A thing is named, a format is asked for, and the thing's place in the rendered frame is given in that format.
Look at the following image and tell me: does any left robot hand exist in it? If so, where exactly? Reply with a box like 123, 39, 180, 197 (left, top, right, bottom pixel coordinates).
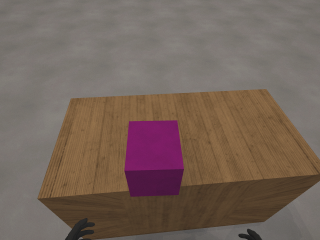
65, 218, 95, 240

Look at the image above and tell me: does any pedestal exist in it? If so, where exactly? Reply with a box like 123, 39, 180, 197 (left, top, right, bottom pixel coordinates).
37, 89, 320, 240

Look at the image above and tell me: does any carton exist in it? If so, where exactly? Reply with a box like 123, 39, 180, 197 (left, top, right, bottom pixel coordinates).
124, 120, 184, 197

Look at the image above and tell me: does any right robot hand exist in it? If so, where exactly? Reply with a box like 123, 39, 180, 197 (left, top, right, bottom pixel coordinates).
238, 229, 262, 240

